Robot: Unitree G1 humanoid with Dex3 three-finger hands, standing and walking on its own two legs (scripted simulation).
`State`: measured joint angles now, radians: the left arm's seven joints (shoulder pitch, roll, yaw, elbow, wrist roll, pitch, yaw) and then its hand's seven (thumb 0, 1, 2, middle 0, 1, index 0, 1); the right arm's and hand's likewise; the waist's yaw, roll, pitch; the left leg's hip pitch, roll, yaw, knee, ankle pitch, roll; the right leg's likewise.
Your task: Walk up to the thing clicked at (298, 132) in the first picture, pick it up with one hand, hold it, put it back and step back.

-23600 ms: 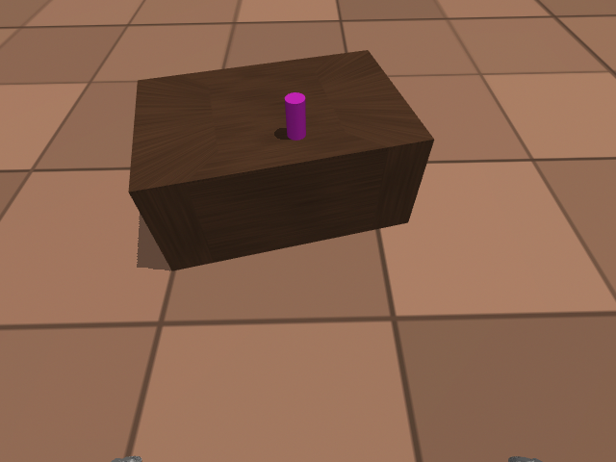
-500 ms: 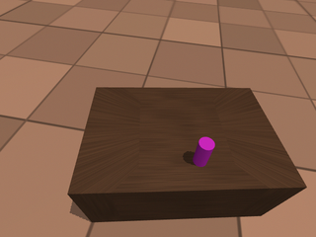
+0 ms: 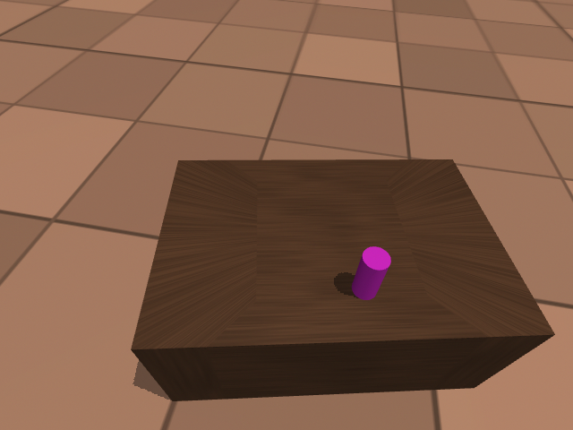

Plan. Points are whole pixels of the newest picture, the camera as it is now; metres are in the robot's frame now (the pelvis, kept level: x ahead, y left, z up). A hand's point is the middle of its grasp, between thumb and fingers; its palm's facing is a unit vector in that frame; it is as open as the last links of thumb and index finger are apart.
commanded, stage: home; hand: right
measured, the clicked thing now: (370, 274) +0.50 -0.20 -0.26
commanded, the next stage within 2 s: stand in 0.66 s
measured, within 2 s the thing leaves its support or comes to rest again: neither
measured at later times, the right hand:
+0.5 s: hand out of the picture +0.07 -0.25 -0.15, palm faces -0.01 +0.92 -0.38, open 17.5 cm
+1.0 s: hand out of the picture +0.08 -0.24 -0.15, palm faces -0.01 +0.92 -0.38, open 14.6 cm
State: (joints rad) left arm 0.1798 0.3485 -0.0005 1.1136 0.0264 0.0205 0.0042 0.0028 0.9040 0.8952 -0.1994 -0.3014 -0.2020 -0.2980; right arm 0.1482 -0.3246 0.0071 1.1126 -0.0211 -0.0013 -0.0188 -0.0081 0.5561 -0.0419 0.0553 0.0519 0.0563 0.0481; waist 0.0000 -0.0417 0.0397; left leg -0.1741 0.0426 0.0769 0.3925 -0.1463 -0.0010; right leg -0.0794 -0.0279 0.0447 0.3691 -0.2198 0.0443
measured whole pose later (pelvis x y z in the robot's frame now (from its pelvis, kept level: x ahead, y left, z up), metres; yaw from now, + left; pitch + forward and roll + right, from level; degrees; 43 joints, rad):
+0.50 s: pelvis +0.01 +0.01 +0.00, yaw +0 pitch -4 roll +0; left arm 0.14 0.35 0.00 1.13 0.02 0.01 0.00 0.00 0.90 0.90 -0.20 -0.30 -0.20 -0.30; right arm 0.12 -0.33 0.01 1.13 -0.01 0.00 -0.01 -0.01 0.55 -0.05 0.06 0.05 0.06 0.05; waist -0.01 -0.04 0.05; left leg -0.16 0.03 0.08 0.37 -0.15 0.01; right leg -0.06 -0.04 0.05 0.33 -0.21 0.06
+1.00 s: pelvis +0.01 +0.01 +0.00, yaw +1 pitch -3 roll +0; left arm 0.16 0.36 0.00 1.13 0.02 0.01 0.00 0.00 0.91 0.89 -0.20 -0.30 -0.20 -0.30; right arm 0.12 -0.34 -0.01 1.14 -0.01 0.00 0.00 -0.01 0.17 -0.42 0.17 0.23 0.17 0.23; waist -0.01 -0.04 0.05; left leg -0.16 0.01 0.08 0.35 -0.14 0.02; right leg -0.06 -0.06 0.04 0.31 -0.21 0.06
